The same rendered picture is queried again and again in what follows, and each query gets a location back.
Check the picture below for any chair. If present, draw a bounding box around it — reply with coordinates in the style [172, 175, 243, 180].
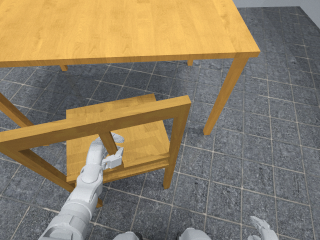
[0, 93, 191, 208]

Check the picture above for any left robot hand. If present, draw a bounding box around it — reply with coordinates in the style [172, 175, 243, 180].
[85, 132, 125, 171]

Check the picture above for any table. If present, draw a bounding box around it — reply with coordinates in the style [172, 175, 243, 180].
[0, 0, 261, 146]

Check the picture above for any robot right thigh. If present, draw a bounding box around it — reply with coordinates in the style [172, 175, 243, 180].
[179, 229, 211, 240]

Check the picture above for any right robot hand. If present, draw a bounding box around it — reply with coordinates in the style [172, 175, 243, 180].
[247, 216, 279, 240]

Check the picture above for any robot left forearm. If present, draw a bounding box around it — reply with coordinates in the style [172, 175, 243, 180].
[38, 163, 103, 240]

